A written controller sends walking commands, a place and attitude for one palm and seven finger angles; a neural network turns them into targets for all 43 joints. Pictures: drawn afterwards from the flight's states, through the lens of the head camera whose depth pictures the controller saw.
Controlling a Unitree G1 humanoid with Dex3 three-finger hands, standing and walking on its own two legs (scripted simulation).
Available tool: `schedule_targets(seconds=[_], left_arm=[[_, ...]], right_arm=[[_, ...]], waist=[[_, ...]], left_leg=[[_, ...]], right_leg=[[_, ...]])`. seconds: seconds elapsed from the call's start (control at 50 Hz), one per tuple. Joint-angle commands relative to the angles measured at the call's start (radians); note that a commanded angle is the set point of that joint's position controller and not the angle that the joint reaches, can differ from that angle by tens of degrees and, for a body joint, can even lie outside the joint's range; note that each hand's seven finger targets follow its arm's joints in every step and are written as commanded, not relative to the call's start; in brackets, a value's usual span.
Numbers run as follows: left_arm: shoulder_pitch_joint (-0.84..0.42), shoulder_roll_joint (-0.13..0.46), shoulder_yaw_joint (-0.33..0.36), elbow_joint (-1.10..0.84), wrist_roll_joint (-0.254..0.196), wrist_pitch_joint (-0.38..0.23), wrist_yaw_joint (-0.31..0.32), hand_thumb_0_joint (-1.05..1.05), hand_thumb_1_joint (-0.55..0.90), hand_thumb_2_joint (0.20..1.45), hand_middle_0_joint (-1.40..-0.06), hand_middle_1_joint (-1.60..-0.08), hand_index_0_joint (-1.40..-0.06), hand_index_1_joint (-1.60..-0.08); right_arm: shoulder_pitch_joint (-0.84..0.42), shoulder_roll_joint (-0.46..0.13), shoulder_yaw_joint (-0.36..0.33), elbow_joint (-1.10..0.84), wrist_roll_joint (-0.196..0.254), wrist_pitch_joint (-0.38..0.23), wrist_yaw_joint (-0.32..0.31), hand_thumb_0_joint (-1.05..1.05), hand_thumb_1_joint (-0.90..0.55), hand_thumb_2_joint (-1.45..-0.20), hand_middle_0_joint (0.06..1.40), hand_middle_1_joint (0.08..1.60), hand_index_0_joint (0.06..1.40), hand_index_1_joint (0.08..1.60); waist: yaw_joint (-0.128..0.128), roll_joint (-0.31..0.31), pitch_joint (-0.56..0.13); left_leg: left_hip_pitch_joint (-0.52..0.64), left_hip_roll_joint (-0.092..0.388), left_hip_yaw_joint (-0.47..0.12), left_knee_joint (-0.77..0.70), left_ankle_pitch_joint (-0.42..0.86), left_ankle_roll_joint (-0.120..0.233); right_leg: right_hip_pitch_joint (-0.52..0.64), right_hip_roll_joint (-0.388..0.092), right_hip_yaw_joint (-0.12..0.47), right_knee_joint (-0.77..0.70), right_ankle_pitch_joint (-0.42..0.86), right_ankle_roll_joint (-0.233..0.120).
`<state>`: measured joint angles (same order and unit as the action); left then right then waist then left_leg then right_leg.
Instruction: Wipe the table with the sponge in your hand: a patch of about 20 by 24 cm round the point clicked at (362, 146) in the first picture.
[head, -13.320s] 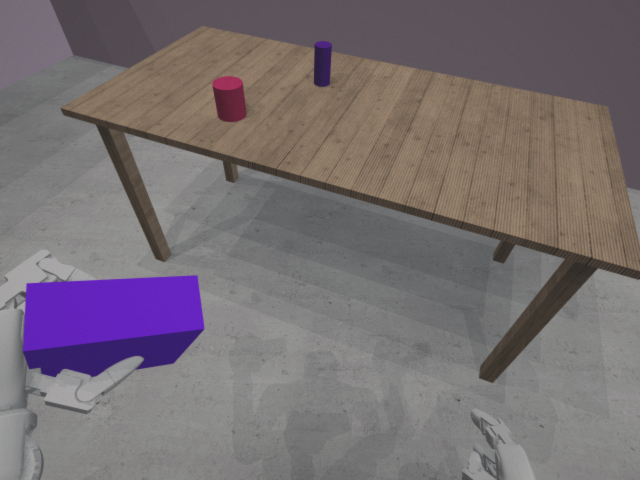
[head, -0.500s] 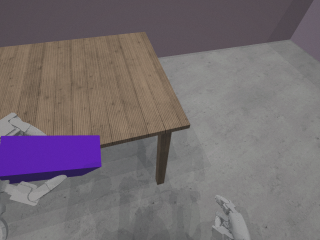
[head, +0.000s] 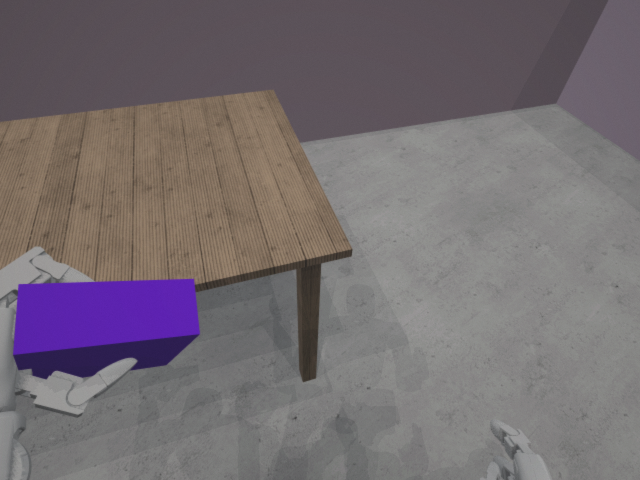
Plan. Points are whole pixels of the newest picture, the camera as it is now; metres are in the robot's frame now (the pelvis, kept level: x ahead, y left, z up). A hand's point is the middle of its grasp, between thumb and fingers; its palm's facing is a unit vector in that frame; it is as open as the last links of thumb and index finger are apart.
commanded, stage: come to a stop and stand still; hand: left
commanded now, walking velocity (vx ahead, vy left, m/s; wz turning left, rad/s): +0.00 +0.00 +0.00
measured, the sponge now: (133, 330) +0.22 +0.20 +0.14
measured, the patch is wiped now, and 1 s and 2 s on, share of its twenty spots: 0.00 0.00 0.00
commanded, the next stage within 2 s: look again from close up in 0.32 s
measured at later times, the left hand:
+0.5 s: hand (26, 305) +0.22 +0.28 +0.18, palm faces +0.43 -0.76 -0.49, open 9.7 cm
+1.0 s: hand (29, 278) +0.25 +0.31 +0.17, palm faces +0.40 -0.86 -0.31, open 9.7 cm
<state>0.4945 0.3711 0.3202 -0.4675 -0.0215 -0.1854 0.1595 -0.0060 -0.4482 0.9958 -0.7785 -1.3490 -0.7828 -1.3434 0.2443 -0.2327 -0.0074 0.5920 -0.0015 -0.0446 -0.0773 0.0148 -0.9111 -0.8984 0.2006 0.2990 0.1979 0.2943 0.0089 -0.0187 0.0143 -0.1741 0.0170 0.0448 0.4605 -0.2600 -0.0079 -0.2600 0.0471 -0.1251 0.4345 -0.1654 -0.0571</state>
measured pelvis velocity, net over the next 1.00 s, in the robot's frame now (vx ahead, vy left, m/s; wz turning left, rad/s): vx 0.03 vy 0.06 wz -0.02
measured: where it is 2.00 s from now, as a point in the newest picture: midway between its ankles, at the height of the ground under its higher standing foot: outside the picture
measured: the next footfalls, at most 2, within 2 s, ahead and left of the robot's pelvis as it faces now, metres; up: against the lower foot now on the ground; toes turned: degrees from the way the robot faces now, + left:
left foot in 1.34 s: +0.13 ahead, +0.24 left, +0.00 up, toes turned -6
right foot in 1.52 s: +0.11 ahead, +0.06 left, +0.00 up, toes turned -7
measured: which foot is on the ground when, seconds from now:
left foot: down 0.00-1.00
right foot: down 0.00-1.00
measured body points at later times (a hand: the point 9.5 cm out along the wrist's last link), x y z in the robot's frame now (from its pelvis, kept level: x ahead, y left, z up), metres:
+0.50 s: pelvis -0.03 +0.00 +0.00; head -0.01 +0.01 +0.45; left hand +0.19 +0.32 +0.21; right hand +0.12 -0.22 -0.10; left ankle -0.01 +0.12 -0.74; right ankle +0.05 -0.05 -0.74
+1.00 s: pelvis +0.03 +0.06 +0.00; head +0.05 +0.09 +0.45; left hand +0.23 +0.35 +0.19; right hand +0.23 -0.14 -0.06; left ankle -0.01 +0.12 -0.74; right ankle +0.05 -0.05 -0.74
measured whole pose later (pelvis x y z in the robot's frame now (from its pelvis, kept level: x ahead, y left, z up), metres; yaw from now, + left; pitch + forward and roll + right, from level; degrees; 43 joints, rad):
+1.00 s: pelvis +0.03 +0.06 +0.00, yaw -1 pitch -1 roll -1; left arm 0.35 0.34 0.34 -0.45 -0.03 -0.26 0.10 -0.01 -0.45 1.00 -0.78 -1.35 -0.79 -1.34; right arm 0.19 -0.19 0.05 0.55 -0.02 -0.18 0.01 0.02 -0.91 -0.90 0.21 0.30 0.20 0.30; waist 0.05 -0.04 0.04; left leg -0.16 -0.06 0.05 0.50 -0.33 0.08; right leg -0.25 0.01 -0.06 0.48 -0.21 -0.02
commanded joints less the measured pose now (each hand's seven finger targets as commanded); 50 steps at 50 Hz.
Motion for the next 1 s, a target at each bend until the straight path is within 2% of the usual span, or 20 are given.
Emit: schedule_targets(seconds=[0.0, 0.06, 0.14, 0.18, 0.26, 0.38, 0.4, 0.42, 0.44, 0.46, 0.48, 0.54, 0.56, 0.6, 0.64, 0.66, 0.7, 0.86, 0.92, 0.98], left_arm=[[-0.125, 0.153, 0.097, -0.189, -0.001, -0.077, 0.013, 0.000, 0.100, 1.300, -1.200, -1.600, -1.200, -1.600], [-0.149, 0.149, 0.091, -0.182, -0.003, -0.068, 0.006, 0.000, 0.100, 1.300, -1.200, -1.600, -1.200, -1.600], [-0.155, 0.158, 0.091, -0.171, -0.004, -0.052, 0.011, 0.000, 0.100, 1.300, -1.200, -1.600, -1.200, -1.600], [-0.145, 0.160, 0.092, -0.172, -0.006, -0.046, 0.013, 0.000, 0.100, 1.300, -1.200, -1.600, -1.200, -1.600], [-0.138, 0.175, 0.103, -0.198, -0.005, -0.047, 0.012, 0.000, 0.100, 1.300, -1.200, -1.600, -1.200, -1.600], [-0.113, 0.164, 0.103, -0.192, -0.003, -0.057, 0.013, 0.000, 0.100, 1.300, -1.200, -1.600, -1.200, -1.600], [-1.213, 0.998, 0.690, -0.459, 0.135, -0.144, 0.000, 0.000, 0.100, 1.300, -1.200, -1.600, -1.200, -1.600], [-0.662, 0.401, 0.302, 0.129, 0.029, -0.113, -0.046, 0.000, 0.100, 1.300, -1.200, -1.600, -1.200, -1.600], [-0.339, 0.257, 0.220, 0.243, -0.004, -0.103, -0.065, 0.000, 0.100, 1.300, -1.200, -1.600, -1.200, -1.600], [-0.237, 0.126, 0.117, 0.195, -0.043, -0.132, -0.084, 0.000, 0.100, 1.300, -1.200, -1.600, -1.200, -1.600], [-0.202, 0.139, 0.099, 0.048, -0.048, -0.156, -0.082, 0.000, 0.100, 1.300, -1.200, -1.600, -1.200, -1.600], [-0.128, 0.134, 0.059, -0.088, -0.041, -0.166, -0.067, 0.000, 0.100, 1.300, -1.200, -1.600, -1.200, -1.600], [-0.105, 0.148, 0.081, -0.074, -0.037, -0.154, -0.059, 0.000, 0.100, 1.300, -1.200, -1.600, -1.200, -1.600], [-0.159, 0.184, 0.120, -0.124, -0.027, -0.149, -0.051, 0.000, 0.100, 1.300, -1.200, -1.600, -1.200, -1.600], [-0.200, 0.211, 0.160, -0.141, -0.022, -0.151, -0.046, 0.000, 0.100, 1.300, -1.200, -1.600, -1.200, -1.600], [-0.248, 0.265, 0.208, -0.176, -0.018, -0.154, -0.042, 0.000, 0.100, 1.300, -1.200, -1.600, -1.200, -1.600], [-0.270, 0.224, 0.193, -0.170, -0.014, -0.157, -0.045, 0.000, 0.100, 1.300, -1.200, -1.600, -1.200, -1.600], [-0.247, 0.122, 0.089, -0.189, -0.015, -0.150, -0.053, 0.000, 0.100, 1.300, -1.200, -1.600, -1.200, -1.600], [-0.222, 0.128, 0.089, -0.184, -0.018, -0.136, -0.048, 0.000, 0.100, 1.300, -1.200, -1.600, -1.200, -1.600], [-0.204, 0.143, 0.112, -0.201, -0.023, -0.124, -0.047, 0.000, 0.100, 1.300, -1.200, -1.600, -1.200, -1.600]], right_arm=[[-0.107, -0.090, -0.013, -0.148, 0.000, -0.068, -0.008, 0.000, -0.900, -0.900, 0.200, 0.300, 0.200, 0.300], [-0.092, -0.094, -0.017, -0.148, -0.004, -0.075, 0.003, 0.000, -0.900, -0.900, 0.200, 0.300, 0.200, 0.300], [-0.085, -0.074, -0.016, -0.131, -0.003, -0.067, 0.015, 0.000, -0.900, -0.900, 0.200, 0.300, 0.200, 0.300], [-0.097, -0.066, -0.006, -0.129, -0.008, -0.063, 0.015, 0.000, -0.900, -0.900, 0.200, 0.300, 0.200, 0.300], [-0.112, -0.075, -0.002, -0.142, -0.012, -0.051, 0.011, 0.000, -0.900, -0.900, 0.200, 0.300, 0.200, 0.300], [-0.100, -0.079, -0.001, -0.151, -0.007, -0.056, 0.006, 0.000, -0.900, -0.900, 0.200, 0.300, 0.200, 0.300], [0.079, -0.113, -0.027, -0.106, -0.010, -0.128, 0.004, 0.000, -0.900, -0.900, 0.200, 0.300, 0.200, 0.300], [-0.031, -0.006, 0.007, -0.073, 0.006, -0.122, 0.012, 0.000, -0.900, -0.900, 0.200, 0.300, 0.200, 0.300], [-0.053, -0.070, -0.022, -0.134, 0.012, -0.145, 0.009, 0.000, -0.900, -0.900, 0.200, 0.300, 0.200, 0.300], [-0.067, -0.077, -0.025, -0.169, 0.015, -0.158, 0.034, 0.000, -0.900, -0.900, 0.200, 0.300, 0.200, 0.300], [-0.049, -0.084, -0.020, -0.175, 0.019, -0.159, 0.049, 0.000, -0.900, -0.900, 0.200, 0.300, 0.200, 0.300], [-0.072, -0.082, -0.010, -0.174, 0.020, -0.182, 0.060, 0.000, -0.900, -0.900, 0.200, 0.300, 0.200, 0.300], [-0.093, -0.092, -0.010, -0.165, 0.024, -0.185, 0.061, 0.000, -0.900, -0.900, 0.200, 0.300, 0.200, 0.300], [-0.091, -0.095, -0.009, -0.180, 0.021, -0.191, 0.054, 0.000, -0.900, -0.900, 0.200, 0.300, 0.200, 0.300], [-0.091, -0.098, -0.010, -0.183, 0.014, -0.198, 0.047, 0.000, -0.900, -0.900, 0.200, 0.300, 0.200, 0.300], [-0.103, -0.101, -0.006, -0.182, 0.009, -0.197, 0.046, 0.000, -0.900, -0.900, 0.200, 0.300, 0.200, 0.300], [-0.097, -0.088, -0.003, -0.183, 0.005, -0.199, 0.042, 0.000, -0.900, -0.900, 0.200, 0.300, 0.200, 0.300], [-0.096, -0.095, -0.010, -0.179, -0.011, -0.214, 0.070, 0.000, -0.900, -0.900, 0.200, 0.300, 0.200, 0.300], [-0.099, -0.104, -0.014, -0.185, -0.009, -0.184, 0.073, 0.000, -0.900, -0.900, 0.200, 0.300, 0.200, 0.300], [-0.113, -0.103, -0.011, -0.197, -0.007, -0.149, 0.072, 0.000, -0.900, -0.900, 0.200, 0.300, 0.200, 0.300]], waist=[[0.007, 0.151, -0.049], [0.001, 0.050, -0.062], [-0.008, -0.058, -0.077], [-0.007, -0.042, -0.082], [0.002, 0.058, -0.059], [0.002, 0.082, -0.065], [-0.017, -0.107, 0.120], [-0.003, -0.023, -0.185], [0.072, 0.026, -0.098], [0.063, 0.116, -0.122], [0.051, 0.136, -0.136], [0.056, 0.008, -0.078], [0.050, 0.028, -0.068], [0.045, -0.028, -0.069], [0.039, -0.003, -0.056], [0.035, 0.067, -0.041], [0.035, 0.103, -0.062], [0.018, 0.080, -0.137], [0.011, 0.063, -0.136], [0.008, 0.097, -0.144]], left_leg=[[-0.249, 0.136, -0.125, -0.164, -0.099, 0.052], [-0.211, 0.068, -0.086, -0.084, -0.137, 0.034], [-0.110, 0.013, -0.054, 0.071, -0.097, 0.025], [-0.075, 0.016, -0.067, 0.034, -0.074, 0.028], [-0.114, 0.039, -0.094, -0.079, -0.109, 0.038], [-0.208, 0.071, -0.130, -0.153, -0.103, 0.043], [-0.217, 0.037, -0.001, -0.003, 0.007, 0.036], [-0.104, 0.017, -0.023, 0.043, 0.022, 0.055], [-0.067, -0.023, -0.021, 0.045, -0.053, 0.028], [-0.080, -0.013, -0.026, -0.015, -0.070, 0.031], [-0.093, -0.011, -0.038, -0.057, -0.091, 0.038], [-0.153, 0.000, -0.055, -0.129, -0.136, 0.046], [-0.134, 0.021, -0.067, -0.147, -0.139, 0.049], [-0.183, 0.038, -0.104, -0.171, -0.130, 0.052], [-0.187, 0.043, -0.126, -0.178, -0.120, 0.056], [-0.192, 0.052, -0.134, -0.198, -0.146, 0.055], [-0.221, 0.067, -0.154, -0.213, -0.145, 0.063], [-0.079, 0.016, -0.088, -0.070, 0.140, 0.021], [-0.085, 0.031, -0.097, -0.050, 0.217, 0.010], [-0.059, 0.048, -0.098, -0.030, 0.376, -0.024]], right_leg=[[0.191, -0.106, 0.180, -0.030, -0.060, 0.057], [0.143, -0.145, 0.257, -0.138, -0.160, 0.048], [0.041, -0.244, 0.365, -0.279, -0.352, 0.023], [0.028, -0.238, 0.327, -0.264, -0.342, 0.009], [0.058, -0.178, 0.272, -0.233, -0.340, 0.039], [0.189, -0.119, 0.220, -0.150, -0.176, 0.050], [-0.041, -0.104, 0.220, -0.247, -0.080, 0.261], [0.073, -0.201, 0.193, -0.168, -0.194, 0.147], [0.036, -0.181, 0.326, -0.264, -0.253, 0.119], [0.110, -0.208, 0.317, -0.244, -0.253, 0.073], [0.166, -0.196, 0.296, -0.215, -0.258, 0.069], [0.173, -0.145, 0.244, -0.188, -0.327, 0.084], [0.136, -0.128, 0.230, -0.157, -0.305, 0.069], [0.169, -0.104, 0.197, -0.104, -0.247, 0.058], [0.156, -0.102, 0.204, -0.094, -0.217, 0.048], [0.139, -0.092, 0.201, -0.073, -0.214, 0.045], [0.202, -0.087, 0.185, -0.021, -0.123, 0.041], [0.208, -0.111, 0.226, -0.009, 0.133, 0.000], [0.212, -0.110, 0.208, 0.044, 0.201, -0.009], [0.186, -0.099, 0.175, 0.123, 0.246, -0.015]])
